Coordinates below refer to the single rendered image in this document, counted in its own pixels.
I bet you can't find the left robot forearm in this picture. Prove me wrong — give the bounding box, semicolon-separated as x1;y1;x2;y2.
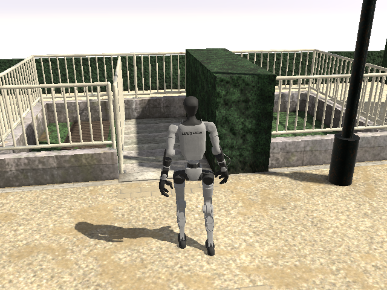
160;149;172;180

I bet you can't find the robot left hand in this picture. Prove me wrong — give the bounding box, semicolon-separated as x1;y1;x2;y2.
159;179;173;197

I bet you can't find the robot right hand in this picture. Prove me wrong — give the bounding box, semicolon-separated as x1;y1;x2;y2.
215;170;229;184

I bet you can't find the left robot foot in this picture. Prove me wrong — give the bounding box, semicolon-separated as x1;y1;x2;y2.
178;234;187;249

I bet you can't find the right robot forearm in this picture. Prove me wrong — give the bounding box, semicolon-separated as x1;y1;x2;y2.
215;146;227;172

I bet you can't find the robot right shin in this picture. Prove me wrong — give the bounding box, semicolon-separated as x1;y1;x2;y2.
204;204;214;247

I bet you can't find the right robot upper arm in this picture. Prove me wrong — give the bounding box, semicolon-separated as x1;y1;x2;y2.
204;121;221;155

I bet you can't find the left robot upper arm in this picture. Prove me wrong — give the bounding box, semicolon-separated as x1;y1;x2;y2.
166;123;179;158

